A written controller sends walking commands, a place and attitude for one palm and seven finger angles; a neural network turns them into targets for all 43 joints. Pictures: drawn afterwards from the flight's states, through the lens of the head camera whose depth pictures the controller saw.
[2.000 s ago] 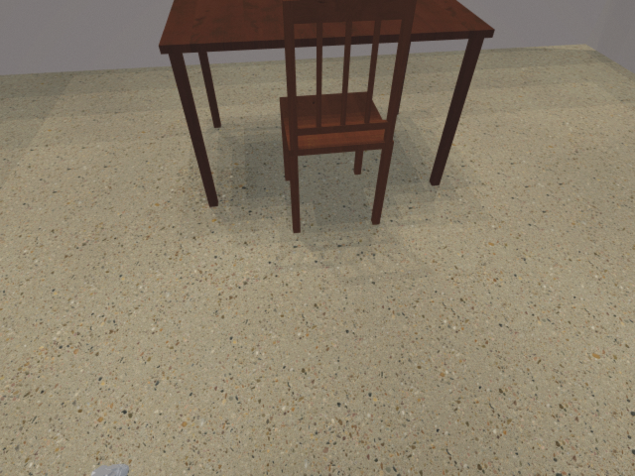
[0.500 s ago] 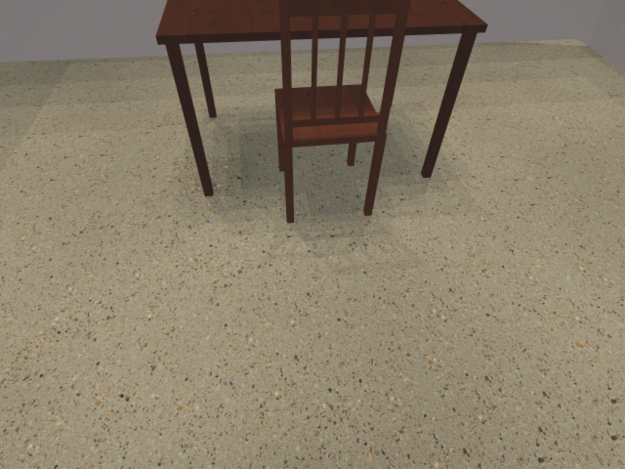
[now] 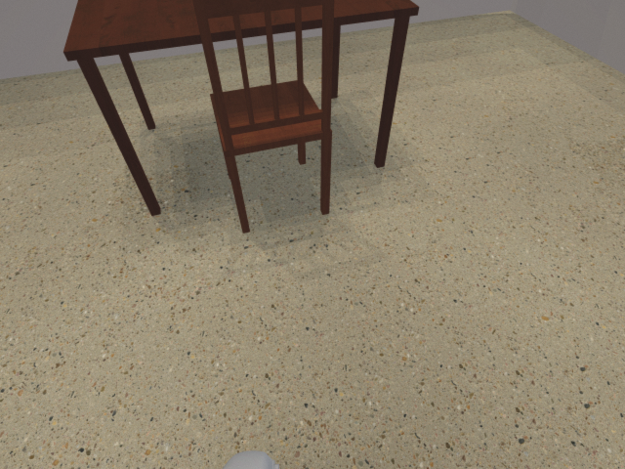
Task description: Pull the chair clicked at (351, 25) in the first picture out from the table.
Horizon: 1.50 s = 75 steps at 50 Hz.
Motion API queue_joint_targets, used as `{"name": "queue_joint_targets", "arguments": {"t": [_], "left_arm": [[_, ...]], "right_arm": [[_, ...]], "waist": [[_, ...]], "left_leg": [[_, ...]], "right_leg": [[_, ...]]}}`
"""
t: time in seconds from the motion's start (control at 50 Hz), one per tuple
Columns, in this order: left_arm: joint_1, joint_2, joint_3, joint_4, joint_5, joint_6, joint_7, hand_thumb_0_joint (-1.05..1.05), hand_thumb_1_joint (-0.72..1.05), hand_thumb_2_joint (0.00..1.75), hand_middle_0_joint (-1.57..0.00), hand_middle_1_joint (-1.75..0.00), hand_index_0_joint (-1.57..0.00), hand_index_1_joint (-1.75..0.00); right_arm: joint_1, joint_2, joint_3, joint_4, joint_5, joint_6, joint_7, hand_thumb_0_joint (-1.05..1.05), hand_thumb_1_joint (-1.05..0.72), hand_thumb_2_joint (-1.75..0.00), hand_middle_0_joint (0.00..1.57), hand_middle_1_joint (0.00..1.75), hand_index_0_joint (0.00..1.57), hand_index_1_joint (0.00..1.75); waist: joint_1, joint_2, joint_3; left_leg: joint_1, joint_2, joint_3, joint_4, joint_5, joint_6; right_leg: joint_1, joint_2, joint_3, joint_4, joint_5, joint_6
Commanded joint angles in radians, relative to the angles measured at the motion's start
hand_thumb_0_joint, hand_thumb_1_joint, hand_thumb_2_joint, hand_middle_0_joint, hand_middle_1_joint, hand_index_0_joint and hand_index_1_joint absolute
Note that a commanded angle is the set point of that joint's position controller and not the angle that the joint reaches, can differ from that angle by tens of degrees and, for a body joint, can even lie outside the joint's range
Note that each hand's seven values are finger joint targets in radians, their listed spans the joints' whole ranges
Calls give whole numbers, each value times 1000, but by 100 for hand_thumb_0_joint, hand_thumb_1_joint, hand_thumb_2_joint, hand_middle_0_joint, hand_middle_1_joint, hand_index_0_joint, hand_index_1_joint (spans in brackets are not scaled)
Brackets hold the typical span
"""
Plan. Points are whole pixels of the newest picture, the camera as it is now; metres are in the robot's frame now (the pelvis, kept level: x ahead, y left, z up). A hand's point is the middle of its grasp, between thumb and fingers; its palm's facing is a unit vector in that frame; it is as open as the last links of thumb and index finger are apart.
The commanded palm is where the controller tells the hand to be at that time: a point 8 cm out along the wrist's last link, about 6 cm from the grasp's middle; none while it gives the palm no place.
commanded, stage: walk to a spot facing it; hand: left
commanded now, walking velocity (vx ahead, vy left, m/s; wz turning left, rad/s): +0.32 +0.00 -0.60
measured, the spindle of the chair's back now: (272, 70) +1.19 +0.25 -0.08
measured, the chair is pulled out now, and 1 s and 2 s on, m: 0.00 0.00 0.00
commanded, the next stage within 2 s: turn to face it in 1.64 s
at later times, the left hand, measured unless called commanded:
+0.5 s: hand (180, 358) +0.31 +0.27 -0.17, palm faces -0.23 -0.95 -0.22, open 7.4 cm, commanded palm none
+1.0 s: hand (333, 256) +0.55 +0.02 -0.17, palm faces -0.62 -0.77 -0.17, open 7.4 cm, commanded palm none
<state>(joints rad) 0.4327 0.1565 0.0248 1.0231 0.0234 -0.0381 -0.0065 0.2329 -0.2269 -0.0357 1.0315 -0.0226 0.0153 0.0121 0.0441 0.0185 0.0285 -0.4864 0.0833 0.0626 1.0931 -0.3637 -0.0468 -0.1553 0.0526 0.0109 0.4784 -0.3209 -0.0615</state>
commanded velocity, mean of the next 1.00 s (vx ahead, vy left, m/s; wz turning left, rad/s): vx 0.33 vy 0.00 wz -0.52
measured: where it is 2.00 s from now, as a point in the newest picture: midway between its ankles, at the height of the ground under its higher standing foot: (392, 356)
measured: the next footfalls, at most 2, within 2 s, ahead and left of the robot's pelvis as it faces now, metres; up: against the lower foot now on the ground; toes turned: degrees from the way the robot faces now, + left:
left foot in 0.28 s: +0.26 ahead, +0.16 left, +0.00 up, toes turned -4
right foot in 0.86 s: +0.39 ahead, -0.15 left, +0.00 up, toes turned -39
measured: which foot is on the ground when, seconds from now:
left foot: up 0.00-0.26, down 0.28-0.88, up 0.90-1.00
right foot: down 0.00-0.28, up 0.30-0.84, down 0.86-1.00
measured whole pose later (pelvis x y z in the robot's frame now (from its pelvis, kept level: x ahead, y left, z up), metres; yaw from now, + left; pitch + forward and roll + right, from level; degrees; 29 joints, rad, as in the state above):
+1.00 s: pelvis +0.35 -0.04 -0.01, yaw -35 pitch -1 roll +0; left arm 0.10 0.18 0.04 0.92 0.01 -0.04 -0.02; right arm 0.38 -0.16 -0.03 1.05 -0.02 -0.01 0.00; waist -0.08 0.00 0.12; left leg -0.41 0.18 0.08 1.30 -0.40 -0.05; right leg -0.35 0.04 -0.11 0.60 -0.24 -0.09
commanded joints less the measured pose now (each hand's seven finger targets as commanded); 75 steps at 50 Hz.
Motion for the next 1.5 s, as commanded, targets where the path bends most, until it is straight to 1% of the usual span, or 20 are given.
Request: {"name": "queue_joint_targets", "arguments": {"t": [0.0, 0.14, 0.22, 0.24, 0.26, 0.28, 0.34, 0.42, 0.74, 0.78, 0.82, 0.86, 0.9, 1.0, 1.22, 1.28, 1.3, 1.32, 1.34, 1.48], "left_arm": [[62, 193, 49, -39, -1, -27, 15, 0, 90, 90, -20, -30, -20, -30], [83, 193, 58, -20, 7, -23, 25, 0, 90, 90, -20, -30, -20, -30], [-7, 209, 76, -45, 2, -18, 25, 0, 90, 90, -20, -30, -20, -30], [1, 178, 77, -54, -7, -18, 17, 0, 90, 90, -20, -30, -20, -30], [48, 115, 75, -72, -22, -14, 1, 0, 90, 90, -20, -30, -20, -30], [-11, 112, 67, -108, -15, -20, -4, 0, 90, 90, -20, -30, -20, -30], [-118, 114, 75, -110, 8, 5, -26, 0, 90, 90, -20, -30, -20, -30], [-95, 79, 71, -109, 14, 51, -43, 0, 90, 90, -20, -30, -20, -30], [-510, 70, 39, -233, 8, 45, -53, 0, 90, 90, -20, -30, -20, -30], [-419, 99, 47, -208, 7, 34, -45, 0, 90, 90, -20, -30, -20, -30], [-154, 175, 73, -128, 13, 9, -36, 0, 90, 90, -20, -30, -20, -30], [35, 372, 109, -76, -19, 2, -12, 0, 90, 90, -20, -30, -20, -30], [-74, 314, 97, -107, -20, 5, 1, 0, 90, 90, -20, -30, -20, -30], [-233, 187, 64, -109, 0, -25, 12, 0, 90, 90, -20, -30, -20, -30], [-88, 200, 59, -58, 0, -27, 11, 0, 90, 90, -20, -30, -20, -30], [-104, 194, 62, -57, -5, -17, 9, 0, 90, 90, -20, -30, -20, -30], [-110, 158, 59, -71, -11, -16, 2, 0, 90, 90, -20, -30, -20, -30], [-83, 109, 51, -93, -19, -18, -9, 0, 90, 90, -20, -30, -20, -30], [-117, 152, 58, -101, -5, -15, -4, 0, 90, 90, -20, -30, -20, -30], [-87, 76, 73, -62, 7, 47, -29, 0, 90, 90, -20, -30, -20, -30]], "right_arm": [[-131, -57, -30, -148, 4, -44, 3, 0, -90, -90, 20, 30, 20, 30], [-261, -22, -27, -226, 11, -63, 13, 0, -90, -90, 20, 30, 20, 30], [-40, -69, -39, -169, 13, -84, -13, 0, -90, -90, 20, 30, 20, 30], [130, -145, -56, -122, 6, -88, -31, 0, -90, -90, 20, 30, 20, 30], [252, -271, -83, -94, -11, -91, -37, 0, -90, -90, 20, 30, 20, 30], [279, -282, -73, -102, 2, -79, -34, 0, -90, -90, 20, 30, 20, 30], [56, -99, -34, -131, -1, -91, -32, 0, -90, -90, 20, 30, 20, 30], [42, -58, -26, -114, 1, -112, -37, 0, -90, -90, 20, 30, 20, 30], [294, -106, -26, -6, -11, -94, -33, 0, -90, -90, 20, 30, 20, 30], [284, -132, -33, -11, -8, -89, -30, 0, -90, -90, 20, 30, 20, 30], [241, -147, -33, -38, 6, -84, -22, 0, -90, -90, 20, 30, 20, 30], [183, -50, -17, -109, 27, -87, -23, 0, -90, -90, 20, 30, 20, 30], [104, -65, -30, -120, 18, -86, -30, 0, -90, -90, 20, 30, 20, 30], [202, -9, -24, -56, -7, -37, -20, 0, -90, -90, 20, 30, 20, 30], [-133, -14, -22, -172, -1, -66, 14, 0, -90, -90, 20, 30, 20, 30], [-12, -61, -35, -135, -2, -77, -3, 0, -90, -90, 20, 30, 20, 30], [133, -138, -52, -96, -10, -86, -17, 0, -90, -90, 20, 30, 20, 30], [242, -247, -74, -77, -22, -84, -20, 0, -90, -90, 20, 30, 20, 30], [227, -219, -61, -82, -13, -75, -25, 0, -90, -90, 20, 30, 20, 30], [52, -57, -20, -107, 6, -96, -41, 0, -90, -90, 20, 30, 20, 30]], "waist": [[-18, -122, 36], [19, -159, 53], [-91, -146, -33], [-151, -41, -151], [-166, 280, -268], [-162, 203, -215], [-71, 154, 49], [-10, 114, 24], [-111, 101, 96], [-69, 115, 25], [61, 77, -147], [97, -166, -337], [52, -88, -185], [-104, -96, -54], [-10, -135, 28], [-81, -60, 19], [-142, 79, -64], [-154, 330, -130], [-160, 230, -107], [-25, 105, 32]], "left_leg": [[-207, 27, -25, -22, 134, -18], [-122, -8, 5, -295, 139, -4], [319, -55, 20, -579, 169, 29], [610, 33, -45, -601, 187, 52], [799, 375, -450, -667, 170, 159], [680, 473, -603, -776, 118, 232], [309, 348, -345, -897, -114, 169], [247, 267, -56, -895, 108, 149], [574, 294, 223, -797, 685, 145], [598, 293, 261, -634, 958, 128], [389, 246, 298, -244, 904, 61], [-189, 19, 150, 347, -269, -16], [-213, 84, -21, 370, -93, 2], [-27, 109, -8, 86, 55, -16], [47, 23, 15, -415, 117, 10], [361, -15, 35, -604, 149, 23], [570, 112, -120, -685, 73, 68], [709, 403, -441, -806, 47, 166], [602, 449, -503, -872, -88, 203], [296, 265, 14, -882, 294, 131]], "right_leg": [[66, -251, 306, -255, 285, -130], [81, -229, 303, -206, 386, -107], [-49, -161, 260, 29, 530, -58], [-172, -106, 212, 241, 434, -28], [-399, 32, 52, 598, -144, 29], [-467, 6, 60, 783, -269, 32], [-517, -127, 32, 897, -50, 41], [-466, -161, 1, 806, 82, 64], [-474, -108, -150, 224, 111, 21], [-327, -49, -192, 170, 29, -15], [147, -27, -186, 47, 150, -55], [568, -498, 520, -52, 586, -254], [316, -449, 425, -119, 458, -230], [-119, -270, 110, -213, 328, -130], [-40, -273, 209, -215, 182, -124], [-170, -208, 173, -41, 231, -74], [-287, -123, 106, 201, 201, -32], [-488, -10, -54, 534, -217, 30], [-516, -50, 11, 694, -252, 29], [-455, -165, -25, 746, 80, 86]]}}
